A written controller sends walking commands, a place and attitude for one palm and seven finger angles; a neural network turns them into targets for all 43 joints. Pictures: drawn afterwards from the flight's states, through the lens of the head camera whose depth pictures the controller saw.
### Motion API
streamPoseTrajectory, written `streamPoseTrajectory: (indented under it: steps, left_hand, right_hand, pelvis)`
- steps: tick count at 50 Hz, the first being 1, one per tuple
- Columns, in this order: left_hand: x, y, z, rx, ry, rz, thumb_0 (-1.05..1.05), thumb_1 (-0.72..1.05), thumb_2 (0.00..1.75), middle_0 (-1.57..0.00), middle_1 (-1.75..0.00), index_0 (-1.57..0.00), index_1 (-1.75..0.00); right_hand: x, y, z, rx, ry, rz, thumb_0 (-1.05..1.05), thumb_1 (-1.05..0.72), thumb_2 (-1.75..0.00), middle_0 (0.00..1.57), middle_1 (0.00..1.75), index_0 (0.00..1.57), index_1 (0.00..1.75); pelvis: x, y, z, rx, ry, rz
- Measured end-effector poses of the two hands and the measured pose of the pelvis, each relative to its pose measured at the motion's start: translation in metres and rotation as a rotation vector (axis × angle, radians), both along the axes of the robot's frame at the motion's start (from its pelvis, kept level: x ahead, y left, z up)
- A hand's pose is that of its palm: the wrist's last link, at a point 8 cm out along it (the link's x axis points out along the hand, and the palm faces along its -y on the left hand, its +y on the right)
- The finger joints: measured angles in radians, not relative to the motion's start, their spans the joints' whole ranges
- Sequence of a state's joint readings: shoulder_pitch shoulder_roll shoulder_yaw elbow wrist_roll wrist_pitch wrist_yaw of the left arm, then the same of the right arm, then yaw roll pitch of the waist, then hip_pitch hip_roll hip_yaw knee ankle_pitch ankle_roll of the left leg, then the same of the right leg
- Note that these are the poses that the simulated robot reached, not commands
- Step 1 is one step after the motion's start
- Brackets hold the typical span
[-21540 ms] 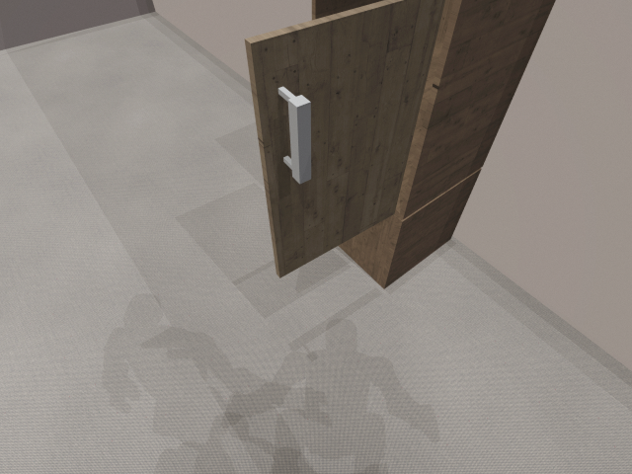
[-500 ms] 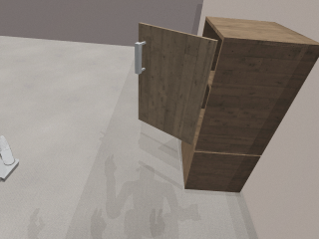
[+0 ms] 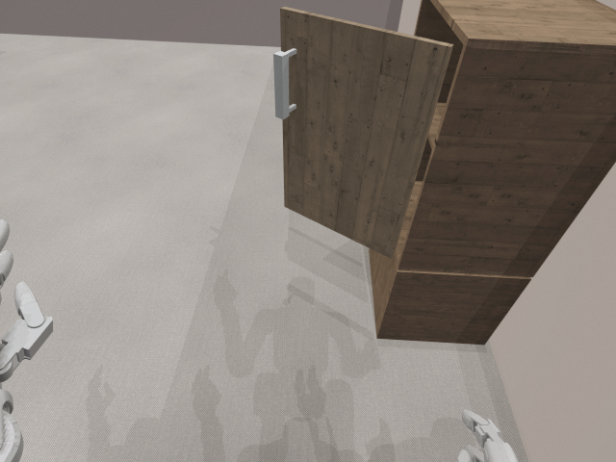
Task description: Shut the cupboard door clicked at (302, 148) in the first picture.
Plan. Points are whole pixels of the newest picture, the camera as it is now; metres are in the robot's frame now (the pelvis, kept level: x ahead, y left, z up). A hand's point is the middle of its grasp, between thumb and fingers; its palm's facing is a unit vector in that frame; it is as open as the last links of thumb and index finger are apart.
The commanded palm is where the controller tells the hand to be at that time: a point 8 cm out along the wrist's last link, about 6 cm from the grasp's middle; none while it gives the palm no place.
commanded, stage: stop stepping back and stand still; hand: left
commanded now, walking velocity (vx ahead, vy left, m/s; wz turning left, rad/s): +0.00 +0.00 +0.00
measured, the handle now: (287, 83) +0.93 +0.13 +0.10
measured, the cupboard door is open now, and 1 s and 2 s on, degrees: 58 58 58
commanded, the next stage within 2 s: let the arm hang, fingers relaxed in 0.12 s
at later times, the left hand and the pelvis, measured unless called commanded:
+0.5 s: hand out of the picture +0.06 +0.17 -0.15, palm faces +0.03 -0.98 -0.22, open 7.4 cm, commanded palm none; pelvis -0.03 -0.01 -0.01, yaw +2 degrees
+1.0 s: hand out of the picture -0.07 +0.17 -0.16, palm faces +0.06 -0.96 -0.26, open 7.4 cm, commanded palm none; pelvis -0.02 -0.02 +0.01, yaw +1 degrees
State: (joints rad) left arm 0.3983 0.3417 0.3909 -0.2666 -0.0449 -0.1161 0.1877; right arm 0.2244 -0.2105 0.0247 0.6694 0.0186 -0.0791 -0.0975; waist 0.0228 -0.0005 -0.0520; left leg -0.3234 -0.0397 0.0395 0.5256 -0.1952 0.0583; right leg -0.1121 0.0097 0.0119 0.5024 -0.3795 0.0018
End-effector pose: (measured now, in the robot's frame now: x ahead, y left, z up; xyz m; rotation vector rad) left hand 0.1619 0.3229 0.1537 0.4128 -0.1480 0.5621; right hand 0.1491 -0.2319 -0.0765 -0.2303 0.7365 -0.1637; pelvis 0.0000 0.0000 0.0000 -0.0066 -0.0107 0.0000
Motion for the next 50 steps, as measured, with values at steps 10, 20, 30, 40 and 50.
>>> streamPoseTrajectory:
  steps: [10, 20, 30, 40, 50]
  left_hand:
    - [0.005, -0.044, 0.047, 0.228, -0.038, -0.294, 0.02, 0.88, 0.9, -0.21, -0.3, -0.22, -0.31]
    - [-0.03, -0.039, -0.167, -0.214, 0.805, -0.114, 0.01, 0.9, 0.9, -0.19, -0.3, -0.2, -0.3]
    - [-0.177, -0.12, -0.315, -0.649, 1.372, -0.065, 0.01, 0.98, 0.9, -0.21, -0.3, -0.21, -0.3]
    - [-0.259, -0.107, -0.287, -0.669, 1.584, 0.107, 0.01, 0.93, 0.9, -0.2, -0.3, -0.21, -0.3]
    - [-0.237, -0.102, -0.282, -0.61, 1.547, 0.111, 0.01, 0.91, 0.9, -0.2, -0.3, -0.2, -0.3]
  right_hand:
    - [-0.004, -0.003, 0.021, -0.01, -0.03, -0.022, 0.01, -0.9, -0.9, 0.21, 0.3, 0.21, 0.3]
    - [-0.034, -0.032, -0.04, 0.036, 0.137, 0.034, 0.0, -0.9, -0.9, 0.21, 0.3, 0.21, 0.3]
    - [-0.144, -0.041, -0.044, -0.039, 0.538, -0.052, 0.0, -0.9, -0.9, 0.2, 0.3, 0.2, 0.3]
    - [-0.187, -0.02, -0.057, 0.053, 0.707, -0.081, 0.0, -0.9, -0.9, 0.2, 0.3, 0.21, 0.3]
    - [-0.153, -0.012, -0.066, 0.105, 0.607, -0.087, 0.0, -0.91, -0.9, 0.2, 0.3, 0.21, 0.3]
  pelvis:
    - [-0.005, -0.009, 0.006, -0.012, 0.056, 0.003]
    - [-0.024, -0.002, -0.007, -0.008, 0.009, 0.017]
    - [-0.025, -0.021, -0.008, -0.019, -0.031, 0.05]
    - [-0.024, -0.019, 0.005, -0.011, -0.001, 0.041]
    - [-0.016, -0.02, 0.007, -0.002, -0.029, 0.021]
